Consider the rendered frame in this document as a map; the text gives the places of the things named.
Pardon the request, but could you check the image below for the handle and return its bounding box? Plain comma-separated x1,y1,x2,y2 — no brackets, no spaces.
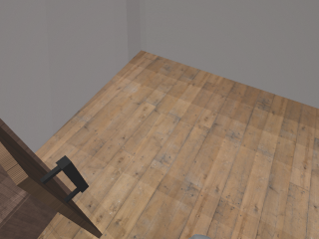
40,155,89,203

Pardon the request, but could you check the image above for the cupboard door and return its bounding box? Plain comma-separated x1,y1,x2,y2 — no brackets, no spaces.
0,126,103,238

